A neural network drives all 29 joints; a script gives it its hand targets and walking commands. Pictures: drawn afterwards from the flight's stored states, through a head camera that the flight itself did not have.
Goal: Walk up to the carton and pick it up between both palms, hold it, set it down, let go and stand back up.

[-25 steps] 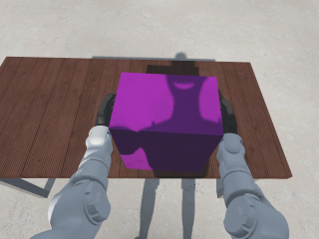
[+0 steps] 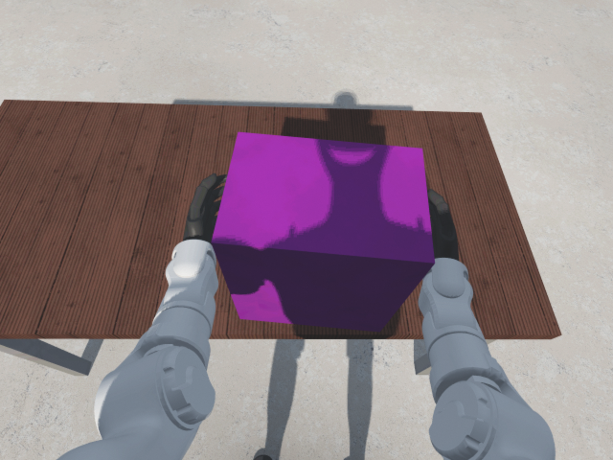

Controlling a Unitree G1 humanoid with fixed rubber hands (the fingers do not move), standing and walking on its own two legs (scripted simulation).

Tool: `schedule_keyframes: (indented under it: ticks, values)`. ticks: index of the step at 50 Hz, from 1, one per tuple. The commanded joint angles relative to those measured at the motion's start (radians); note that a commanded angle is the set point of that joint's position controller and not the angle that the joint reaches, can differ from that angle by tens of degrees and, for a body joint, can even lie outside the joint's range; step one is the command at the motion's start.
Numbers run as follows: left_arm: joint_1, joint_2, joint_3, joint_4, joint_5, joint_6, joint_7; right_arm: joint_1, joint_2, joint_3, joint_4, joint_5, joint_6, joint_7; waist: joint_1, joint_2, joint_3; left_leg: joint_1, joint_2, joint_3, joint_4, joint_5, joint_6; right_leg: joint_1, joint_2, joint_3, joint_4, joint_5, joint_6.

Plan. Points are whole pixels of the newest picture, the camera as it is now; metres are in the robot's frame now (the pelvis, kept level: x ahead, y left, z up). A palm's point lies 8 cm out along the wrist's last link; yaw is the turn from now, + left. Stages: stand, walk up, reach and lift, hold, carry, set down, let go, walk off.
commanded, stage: set down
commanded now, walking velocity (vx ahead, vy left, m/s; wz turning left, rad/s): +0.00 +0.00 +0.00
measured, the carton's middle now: (318, 245) +0.42 +0.00 -0.04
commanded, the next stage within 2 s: none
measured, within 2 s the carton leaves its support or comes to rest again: neither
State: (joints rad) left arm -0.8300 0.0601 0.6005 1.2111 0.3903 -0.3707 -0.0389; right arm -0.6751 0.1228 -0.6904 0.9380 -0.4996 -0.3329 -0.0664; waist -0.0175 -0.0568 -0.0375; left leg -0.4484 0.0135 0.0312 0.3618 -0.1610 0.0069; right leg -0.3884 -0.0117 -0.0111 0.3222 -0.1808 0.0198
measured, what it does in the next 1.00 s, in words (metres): lowers itself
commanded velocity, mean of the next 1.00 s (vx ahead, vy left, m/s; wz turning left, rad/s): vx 0.00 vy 0.00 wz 0.00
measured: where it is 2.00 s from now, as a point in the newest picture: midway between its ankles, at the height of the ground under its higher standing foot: outside the picture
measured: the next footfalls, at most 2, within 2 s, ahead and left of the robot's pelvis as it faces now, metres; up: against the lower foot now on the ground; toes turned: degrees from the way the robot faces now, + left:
none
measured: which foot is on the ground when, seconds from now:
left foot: down 0.00-1.00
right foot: down 0.00-1.00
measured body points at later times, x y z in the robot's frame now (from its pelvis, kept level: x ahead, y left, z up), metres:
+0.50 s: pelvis -0.01 +0.00 -0.01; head +0.09 +0.03 +0.43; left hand +0.43 +0.17 -0.01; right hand +0.40 -0.17 +0.00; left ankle -0.01 +0.11 -0.74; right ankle -0.03 -0.13 -0.74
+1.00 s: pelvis -0.05 +0.01 -0.05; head +0.08 +0.03 +0.37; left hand +0.43 +0.25 -0.02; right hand +0.42 -0.21 -0.02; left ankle -0.01 +0.11 -0.74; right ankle -0.03 -0.13 -0.74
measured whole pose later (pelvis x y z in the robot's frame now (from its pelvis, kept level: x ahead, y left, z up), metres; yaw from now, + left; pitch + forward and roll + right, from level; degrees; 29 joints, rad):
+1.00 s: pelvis -0.05 +0.01 -0.05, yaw +0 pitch +31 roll -4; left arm -1.08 0.39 -0.22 1.59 -0.43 -0.46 -0.04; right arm -1.01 -0.29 0.07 1.46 0.37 -0.37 -0.02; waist -0.04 0.02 -0.28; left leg -1.09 0.04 -0.01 0.80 -0.25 0.01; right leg -1.00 0.00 -0.05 0.73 -0.27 0.02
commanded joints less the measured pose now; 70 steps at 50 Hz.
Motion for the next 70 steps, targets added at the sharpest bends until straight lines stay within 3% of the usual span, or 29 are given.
schedule_keyframes:
  ticks: [1,5,6,15,18,21,22,23,26,27,30,32,39,42,44,47,51,52,53,56,58,61,63,64,65,66,68,69,70]
  values:
    - [-0.362,-0.385,-0.165,0.033,0.080,-0.016,-0.097,-0.360,0.530,0.289,0.095,-0.097,-0.031,0.145,0.034,0.046,-0.470,0.157,0.003,0.078,0.020,0.372,-0.013,0.267,0.007,-0.070,0.060,0.400,0.015]
    - [-0.341,-0.373,-0.157,0.055,0.105,-0.006,-0.095,-0.366,0.518,0.296,0.103,-0.095,-0.034,0.151,0.082,0.109,-0.473,0.182,0.011,0.092,0.040,0.404,-0.015,0.225,0.010,-0.064,0.069,0.386,0.008]
    - [-0.326,-0.374,-0.159,0.027,0.097,0.006,-0.091,-0.310,0.489,0.278,0.141,-0.090,-0.022,0.153,0.045,0.096,-0.437,0.195,0.018,0.079,0.030,0.414,-0.026,0.215,0.021,-0.083,0.043,0.337,0.006]
    - [-0.396,-0.229,-0.109,0.059,0.085,-0.034,-0.062,-0.382,0.408,0.249,0.095,-0.083,-0.036,0.131,0.068,0.053,-0.547,0.096,0.010,0.082,0.043,0.344,-0.003,0.222,0.004,-0.057,0.098,0.396,0.016]
    - [-0.400,-0.127,-0.093,0.066,0.030,-0.034,-0.043,-0.362,0.295,0.215,0.114,-0.051,-0.026,0.096,0.038,0.039,-0.525,0.077,0.006,0.083,0.049,0.298,-0.008,0.219,0.003,-0.048,0.084,0.368,0.012]
    - [-0.355,0.061,-0.110,0.076,-0.025,-0.031,0.001,-0.314,0.095,0.236,0.123,0.030,-0.012,0.050,0.057,0.084,-0.564,0.060,0.004,0.090,0.062,0.274,-0.010,0.236,0.001,-0.032,0.086,0.360,0.000]
    - [-0.409,0.136,-0.149,0.040,-0.094,-0.038,0.030,-0.335,0.018,0.229,0.141,0.085,-0.019,0.026,0.030,0.108,-0.581,0.045,0.010,0.082,0.085,0.295,-0.022,0.196,0.006,-0.037,0.099,0.352,-0.002]
    - [-0.433,0.215,-0.163,0.077,-0.134,-0.049,0.050,-0.346,-0.041,0.298,0.165,0.157,-0.023,0.005,0.069,0.105,-0.650,0.062,0.020,0.084,0.112,0.315,-0.018,0.177,0.017,-0.025,0.114,0.366,-0.004]
    - [-0.532,0.278,-0.289,0.159,-0.313,-0.065,0.093,-0.461,-0.142,0.419,0.211,0.358,-0.021,-0.026,0.074,0.120,-0.698,-0.047,0.015,0.061,0.185,0.246,-0.031,0.085,0.021,-0.004,0.176,0.309,-0.006]
    - [-0.576,0.319,-0.335,0.161,-0.368,-0.087,0.098,-0.489,-0.187,0.436,0.240,0.412,-0.020,-0.037,0.045,0.118,-0.781,-0.037,0.016,0.054,0.208,0.237,-0.033,0.037,0.024,-0.011,0.202,0.314,-0.006]
    - [-0.571,0.347,-0.450,0.283,-0.495,-0.111,0.079,-0.553,-0.301,0.522,0.342,0.549,-0.046,-0.051,0.020,0.158,-0.824,-0.031,0.012,0.037,0.308,0.347,-0.075,-0.071,0.036,-0.014,0.269,0.342,-0.014]
    - [-0.567,0.372,-0.492,0.329,-0.563,-0.135,0.067,-0.586,-0.326,0.590,0.339,0.644,-0.076,-0.049,0.043,0.163,-0.900,0.036,0.015,0.024,0.353,0.426,-0.085,-0.123,0.050,-0.027,0.289,0.356,-0.007]
    - [-0.631,0.413,-0.716,0.426,-0.753,-0.152,0.000,-0.657,-0.502,0.702,0.482,0.797,-0.117,-0.023,-0.074,0.148,-0.877,0.046,0.021,-0.014,0.434,0.524,-0.108,-0.341,0.042,-0.070,0.352,0.331,-0.014]
    - [-0.626,0.407,-0.752,0.438,-0.769,-0.174,-0.013,-0.647,-0.492,0.767,0.511,0.852,-0.116,-0.004,-0.037,0.150,-0.856,-0.068,0.009,0.003,0.437,0.372,-0.096,-0.341,0.042,-0.052,0.357,0.255,-0.022]
    - [-0.712,0.435,-0.808,0.258,-0.815,-0.181,-0.010,-0.679,-0.536,0.733,0.458,0.869,-0.113,0.024,-0.071,0.212,-0.960,0.043,0.015,-0.022,0.431,0.416,-0.110,-0.397,0.053,-0.082,0.362,0.202,-0.018]
    - [-0.725,0.417,-0.834,0.258,-0.828,-0.142,-0.008,-0.745,-0.574,0.746,0.354,0.874,-0.091,0.043,-0.045,0.227,-1.049,0.002,0.017,-0.017,0.445,0.338,-0.106,-0.420,0.051,-0.084,0.372,0.150,-0.025]
    - [-0.705,0.435,-0.846,0.280,-0.840,-0.089,-0.006,-0.733,-0.564,0.781,0.355,0.900,-0.023,0.064,-0.029,0.145,-1.001,-0.075,0.013,-0.013,0.413,0.193,-0.075,-0.385,0.054,-0.075,0.376,0.078,-0.009]
    - [-0.772,0.490,-0.844,0.055,-0.833,-0.097,0.002,-0.750,-0.604,0.726,0.239,0.871,-0.035,0.066,-0.018,0.184,-1.153,0.008,0.011,0.000,0.413,0.240,-0.092,-0.332,0.055,-0.073,0.374,0.148,-0.010]
    - [-0.715,0.476,-0.841,0.220,-0.822,-0.070,-0.001,-0.725,-0.587,0.743,0.308,0.883,-0.011,0.062,-0.026,0.153,-1.044,-0.067,0.014,-0.009,0.411,0.193,-0.079,-0.338,0.055,-0.066,0.380,0.122,-0.013]
    - [-0.741,0.470,-0.837,0.258,-0.804,-0.051,-0.004,-0.732,-0.573,0.750,0.369,0.847,0.024,0.067,-0.010,0.130,-1.001,-0.112,0.014,-0.005,0.386,0.091,-0.063,-0.317,0.055,-0.056,0.372,0.047,-0.008]
    - [-0.767,0.534,-0.804,0.097,-0.808,-0.035,0.006,-0.744,-0.621,0.753,0.272,0.883,0.020,0.061,-0.006,0.161,-1.074,-0.049,0.003,-0.005,0.398,0.177,-0.066,-0.274,0.047,-0.069,0.384,0.134,0.002]
    - [-0.736,0.495,-0.822,0.240,-0.782,0.016,-0.004,-0.727,-0.591,0.740,0.374,0.862,0.061,0.051,-0.014,0.154,-0.913,-0.063,-0.002,-0.013,0.361,0.148,-0.064,-0.272,0.059,-0.063,0.352,0.108,-0.002]
    - [-0.772,0.514,-0.817,0.118,-0.784,0.022,0.000,-0.750,-0.598,0.747,0.313,0.877,0.060,0.048,-0.025,0.179,-0.995,-0.002,-0.005,-0.009,0.371,0.218,-0.073,-0.262,0.053,-0.068,0.353,0.152,0.000]
    - [-0.734,0.501,-0.796,0.147,-0.792,0.039,0.004,-0.739,-0.589,0.783,0.292,0.902,0.060,0.052,0.004,0.156,-0.971,0.012,-0.002,-0.011,0.380,0.246,-0.069,-0.254,0.063,-0.067,0.340,0.156,0.002]
    - [-0.741,0.474,-0.805,0.131,-0.788,0.049,-0.002,-0.745,-0.578,0.796,0.319,0.907,0.083,0.047,-0.010,0.156,-0.933,0.017,0.002,-0.013,0.367,0.273,-0.074,-0.237,0.063,-0.060,0.333,0.170,-0.007]
    - [-0.702,0.471,-0.822,0.296,-0.793,0.070,-0.012,-0.734,-0.574,0.792,0.424,0.894,0.105,0.040,-0.021,0.126,-0.786,-0.028,0.000,-0.010,0.352,0.192,-0.062,-0.251,0.052,-0.051,0.310,0.109,-0.005]
    - [-0.745,0.460,-0.850,0.221,-0.821,0.064,-0.024,-0.747,-0.585,0.788,0.372,0.912,0.112,0.034,-0.045,0.129,-0.757,-0.012,0.000,-0.020,0.322,0.153,-0.059,-0.248,0.057,-0.057,0.290,0.087,-0.006]
    - [-0.682,0.434,-0.860,0.328,-0.804,0.065,-0.032,-0.715,-0.555,0.793,0.411,0.891,0.114,0.031,-0.063,0.096,-0.693,-0.035,0.000,-0.026,0.312,0.140,-0.055,-0.263,0.051,-0.064,0.275,0.065,-0.004]
    - [-0.767,0.472,-0.850,0.205,-0.795,0.055,-0.024,-0.745,-0.594,0.773,0.396,0.887,0.103,0.029,-0.066,0.182,-0.752,0.024,0.006,-0.032,0.333,0.216,-0.069,-0.279,0.047,-0.067,0.291,0.099,-0.012]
